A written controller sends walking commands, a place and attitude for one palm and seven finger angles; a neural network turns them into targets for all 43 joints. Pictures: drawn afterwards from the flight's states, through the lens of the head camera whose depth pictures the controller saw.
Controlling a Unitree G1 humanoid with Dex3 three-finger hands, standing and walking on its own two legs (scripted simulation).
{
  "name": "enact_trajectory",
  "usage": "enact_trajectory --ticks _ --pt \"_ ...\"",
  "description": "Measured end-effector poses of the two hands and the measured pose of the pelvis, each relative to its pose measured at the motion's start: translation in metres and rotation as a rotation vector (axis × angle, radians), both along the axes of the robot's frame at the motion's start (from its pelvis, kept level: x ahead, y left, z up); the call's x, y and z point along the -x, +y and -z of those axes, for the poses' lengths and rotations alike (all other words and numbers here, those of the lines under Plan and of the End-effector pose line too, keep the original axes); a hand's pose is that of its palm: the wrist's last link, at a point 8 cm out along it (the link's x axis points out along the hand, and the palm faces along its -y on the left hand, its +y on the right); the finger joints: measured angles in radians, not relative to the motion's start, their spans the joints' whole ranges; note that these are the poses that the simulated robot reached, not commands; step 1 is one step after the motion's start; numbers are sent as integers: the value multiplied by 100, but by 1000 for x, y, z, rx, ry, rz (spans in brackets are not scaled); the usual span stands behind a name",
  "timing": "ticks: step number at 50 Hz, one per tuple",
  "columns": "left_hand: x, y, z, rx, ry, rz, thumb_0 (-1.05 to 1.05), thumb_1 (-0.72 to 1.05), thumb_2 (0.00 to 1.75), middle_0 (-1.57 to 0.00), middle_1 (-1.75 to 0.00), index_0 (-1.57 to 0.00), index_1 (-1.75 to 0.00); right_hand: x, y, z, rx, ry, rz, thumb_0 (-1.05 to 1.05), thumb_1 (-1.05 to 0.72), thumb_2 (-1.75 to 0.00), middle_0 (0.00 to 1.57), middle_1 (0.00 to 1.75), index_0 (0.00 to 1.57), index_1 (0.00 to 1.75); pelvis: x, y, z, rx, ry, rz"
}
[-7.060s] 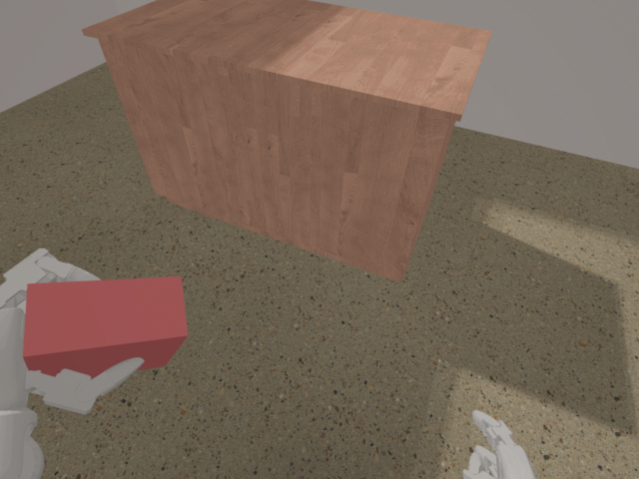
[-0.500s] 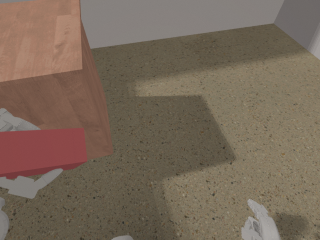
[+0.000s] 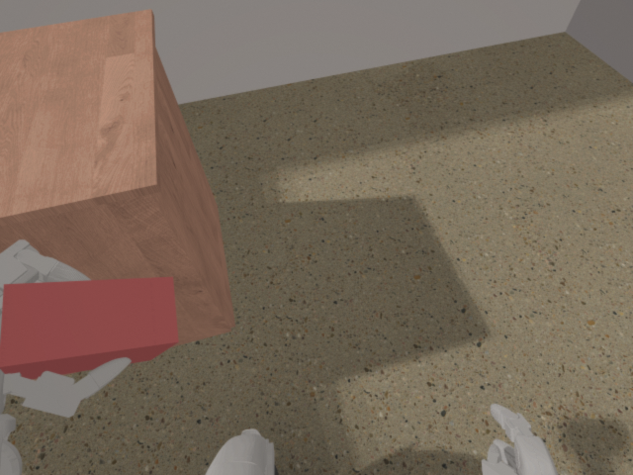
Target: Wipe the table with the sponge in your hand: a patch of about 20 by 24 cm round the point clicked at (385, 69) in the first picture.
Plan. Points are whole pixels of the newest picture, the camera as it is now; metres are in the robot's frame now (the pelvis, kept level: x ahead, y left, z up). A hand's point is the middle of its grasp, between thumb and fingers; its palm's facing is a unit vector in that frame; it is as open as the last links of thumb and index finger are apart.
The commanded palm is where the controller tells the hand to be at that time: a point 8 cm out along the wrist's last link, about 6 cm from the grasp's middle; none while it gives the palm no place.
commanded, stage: take the last steps up to it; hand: left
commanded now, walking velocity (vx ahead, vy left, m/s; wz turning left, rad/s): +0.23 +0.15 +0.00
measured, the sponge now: (116, 327) +0.23 +0.20 +0.14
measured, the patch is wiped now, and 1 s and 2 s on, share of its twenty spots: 0.00 0.00 0.00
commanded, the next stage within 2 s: come to a stop and stand still in 0.42 s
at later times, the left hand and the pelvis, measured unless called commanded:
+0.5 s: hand (51, 232) +0.31 +0.28 +0.17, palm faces +0.39 -0.78 -0.50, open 10.0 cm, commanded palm +0.26 +0.33 +0.17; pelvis +0.09 +0.05 -0.01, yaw -1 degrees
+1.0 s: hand (48, 217) +0.33 +0.29 +0.17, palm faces +0.33 -0.82 -0.47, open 10.0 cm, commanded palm +0.28 +0.35 +0.17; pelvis +0.11 +0.07 -0.01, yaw -2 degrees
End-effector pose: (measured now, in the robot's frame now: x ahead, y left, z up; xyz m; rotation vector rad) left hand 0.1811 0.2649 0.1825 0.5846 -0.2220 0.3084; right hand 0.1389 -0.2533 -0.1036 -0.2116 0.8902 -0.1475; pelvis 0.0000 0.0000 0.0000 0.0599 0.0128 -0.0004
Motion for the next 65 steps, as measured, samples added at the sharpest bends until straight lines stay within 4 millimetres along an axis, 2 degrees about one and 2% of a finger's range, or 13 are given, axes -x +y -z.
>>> enact_trajectory --ticks 6,11,19,25,34,37,41,46,50,52,55,58,65 --pt "-33 29 -8 -34 -128 63 -1 -47 99 -76 -134 -75 -134 -41 15 -10 81 -90 37 1 -91 -90 20 30 19 30 -34 34 17 28 -8 29" --pt "-68 55 0 -22 -165 53 -1 -47 99 -76 -134 -75 -134 -66 53 -7 3 -146 73 1 -91 -90 20 30 19 30 -48 45 21 26 -14 32" --pt "-78 39 -10 -33 -110 70 -1 -47 99 -76 -134 -75 -134 -81 100 12 -136 -124 7 1 -90 -90 20 30 20 30 -73 46 19 27 5 28" --pt "-92 49 -8 -22 -66 -9 -1 -47 99 -77 -134 -75 -134 -89 94 29 -137 -3 -24 1 -90 -90 21 30 20 30 -93 48 14 14 -4 15" --pt "-121 68 1 18 -17 15 -1 -47 99 -77 -134 -75 -134 -122 74 -4 19 -44 11 1 -91 -90 20 30 20 30 -115 73 4 3 -5 10" --pt "-129 79 2 7 -71 69 -1 -47 99 -77 -134 -75 -134 -138 77 -10 66 -106 46 1 -91 -90 20 30 20 30 -122 87 16 35 -14 23" --pt "-138 95 4 1 -97 57 -1 -47 99 -77 -134 -75 -134 -148 98 -18 33 -140 22 1 -91 -90 20 30 19 30 -120 87 15 30 -18 26" --pt "-130 86 -1 23 -83 45 -1 -47 99 -77 -134 -75 -134 -147 122 -19 -66 -183 -41 1 -91 -90 20 30 20 30 -115 80 12 47 -14 35" --pt "-116 68 -3 22 -56 56 -1 -47 99 -77 -134 -75 -134 -138 125 -7 -118 -169 -57 1 -90 -90 20 30 20 30 -110 72 14 67 -25 29" --pt "-119 74 -16 -82 -79 68 -1 -47 99 -77 -134 -75 -134 -129 122 -1 -98 -144 -81 1 -90 -90 21 30 20 30 -104 67 12 60 -29 37" --pt "-127 100 -24 -75 -118 -17 0 -47 99 -77 -134 -75 -134 -115 112 4 -98 -122 -76 1 -90 -90 21 30 20 30 -97 65 11 53 -32 54" --pt "-126 106 -13 0 -95 -56 0 -47 99 -77 -134 -75 -134 -102 97 -1 -89 -127 -44 1 -90 -90 21 30 20 30 -92 68 9 52 -41 55" --pt "-106 78 31 154 5 103 -1 -47 99 -77 -134 -76 -134 -76 75 -29 56 -144 18 1 -91 -90 20 30 20 30 -87 82 6 73 -46 90"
